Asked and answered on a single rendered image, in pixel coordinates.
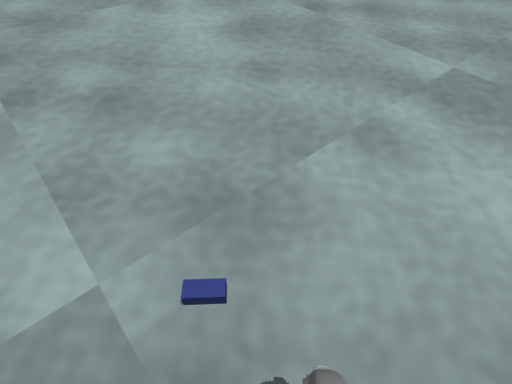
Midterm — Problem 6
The carton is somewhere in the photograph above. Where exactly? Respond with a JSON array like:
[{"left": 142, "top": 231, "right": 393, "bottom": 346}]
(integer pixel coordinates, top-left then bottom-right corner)
[{"left": 181, "top": 278, "right": 227, "bottom": 305}]

